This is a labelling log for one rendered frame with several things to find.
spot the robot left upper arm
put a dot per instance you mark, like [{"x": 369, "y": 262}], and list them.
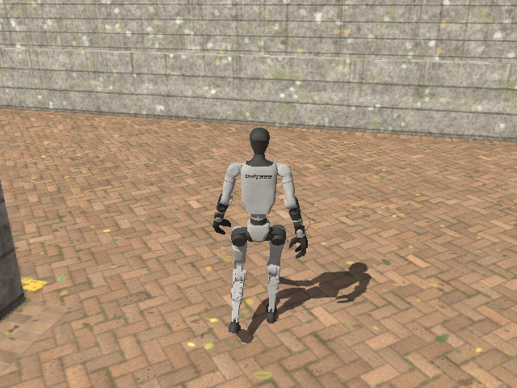
[{"x": 233, "y": 171}]

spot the right robot hand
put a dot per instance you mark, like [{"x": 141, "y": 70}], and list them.
[{"x": 303, "y": 245}]

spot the left robot thigh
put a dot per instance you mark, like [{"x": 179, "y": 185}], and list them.
[{"x": 239, "y": 245}]

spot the left robot hand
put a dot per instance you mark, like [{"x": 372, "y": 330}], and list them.
[{"x": 216, "y": 224}]

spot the robot right forearm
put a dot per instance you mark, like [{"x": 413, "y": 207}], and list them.
[{"x": 297, "y": 222}]

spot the right robot shin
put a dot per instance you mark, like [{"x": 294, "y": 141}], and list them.
[{"x": 273, "y": 287}]

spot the robot right upper arm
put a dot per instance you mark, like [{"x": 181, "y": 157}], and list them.
[{"x": 284, "y": 171}]

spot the robot left forearm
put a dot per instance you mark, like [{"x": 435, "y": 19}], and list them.
[{"x": 220, "y": 210}]

